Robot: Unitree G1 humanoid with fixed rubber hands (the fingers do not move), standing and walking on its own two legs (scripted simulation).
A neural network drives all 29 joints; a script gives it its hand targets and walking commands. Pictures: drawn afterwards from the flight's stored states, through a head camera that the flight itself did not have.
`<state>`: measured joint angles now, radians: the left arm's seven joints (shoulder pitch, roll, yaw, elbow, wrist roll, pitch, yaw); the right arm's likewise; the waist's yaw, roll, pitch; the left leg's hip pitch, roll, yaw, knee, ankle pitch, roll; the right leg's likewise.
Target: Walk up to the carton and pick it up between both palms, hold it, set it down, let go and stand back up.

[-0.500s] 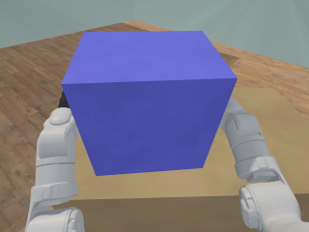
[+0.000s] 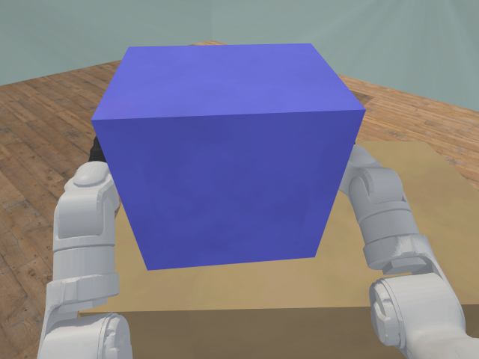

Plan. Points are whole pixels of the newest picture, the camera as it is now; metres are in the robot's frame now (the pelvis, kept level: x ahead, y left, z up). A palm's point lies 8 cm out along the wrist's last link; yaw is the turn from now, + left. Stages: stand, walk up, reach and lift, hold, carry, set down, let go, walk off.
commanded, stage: hold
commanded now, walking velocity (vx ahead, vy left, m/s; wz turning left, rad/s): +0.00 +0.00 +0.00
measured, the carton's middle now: (227, 158) +0.37 +0.00 +0.21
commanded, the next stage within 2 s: none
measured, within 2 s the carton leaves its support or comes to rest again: neither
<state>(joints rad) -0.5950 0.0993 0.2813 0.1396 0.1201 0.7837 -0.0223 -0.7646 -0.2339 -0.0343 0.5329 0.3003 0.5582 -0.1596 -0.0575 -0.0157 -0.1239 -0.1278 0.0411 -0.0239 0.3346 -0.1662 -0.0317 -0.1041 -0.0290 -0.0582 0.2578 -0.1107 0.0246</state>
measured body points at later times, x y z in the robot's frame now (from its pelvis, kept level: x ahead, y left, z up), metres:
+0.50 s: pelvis +0.00 +0.00 +0.00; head -0.07 +0.01 +0.44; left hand +0.37 +0.19 +0.21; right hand +0.38 -0.19 +0.23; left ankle +0.01 +0.14 -0.75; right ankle +0.02 -0.14 -0.75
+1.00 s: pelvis +0.00 +0.00 +0.00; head -0.07 +0.02 +0.44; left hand +0.36 +0.19 +0.21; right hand +0.38 -0.19 +0.23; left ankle +0.01 +0.14 -0.75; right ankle +0.02 -0.14 -0.75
